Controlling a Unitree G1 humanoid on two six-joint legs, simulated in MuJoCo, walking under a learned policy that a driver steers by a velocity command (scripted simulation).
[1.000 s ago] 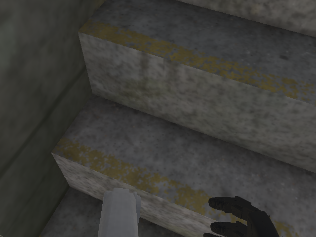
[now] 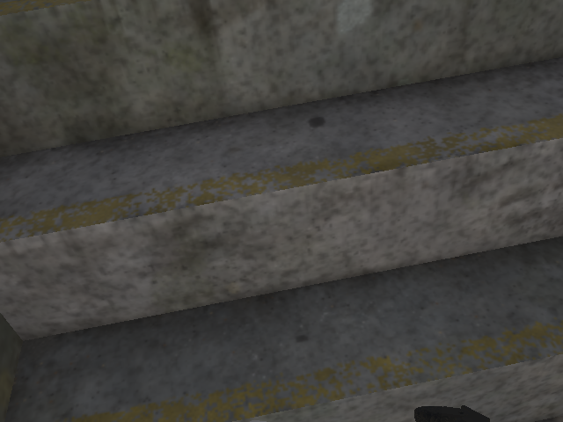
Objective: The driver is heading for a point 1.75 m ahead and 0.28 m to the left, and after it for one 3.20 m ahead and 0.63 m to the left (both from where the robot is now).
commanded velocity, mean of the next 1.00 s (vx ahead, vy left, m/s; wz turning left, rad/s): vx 0.50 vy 0.00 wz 0.00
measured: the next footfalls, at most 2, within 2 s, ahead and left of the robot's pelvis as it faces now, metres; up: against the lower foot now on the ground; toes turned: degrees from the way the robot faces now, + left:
left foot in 0.26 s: +0.18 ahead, +0.21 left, +0.24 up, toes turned +0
right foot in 0.94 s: +0.06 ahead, -0.11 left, +0.00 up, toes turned -2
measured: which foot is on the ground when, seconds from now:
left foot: up 0.00-0.24, down 0.26-0.92, up 0.94-1.00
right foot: down 0.00-0.30, up 0.32-0.92, down 0.94-1.00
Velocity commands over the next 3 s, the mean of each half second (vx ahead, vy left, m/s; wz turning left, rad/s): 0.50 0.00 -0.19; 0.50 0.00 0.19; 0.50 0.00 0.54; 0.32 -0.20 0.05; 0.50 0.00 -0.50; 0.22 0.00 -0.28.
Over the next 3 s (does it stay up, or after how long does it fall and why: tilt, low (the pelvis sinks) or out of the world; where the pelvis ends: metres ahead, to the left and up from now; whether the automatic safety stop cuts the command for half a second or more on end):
stays up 0.00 0.13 0.04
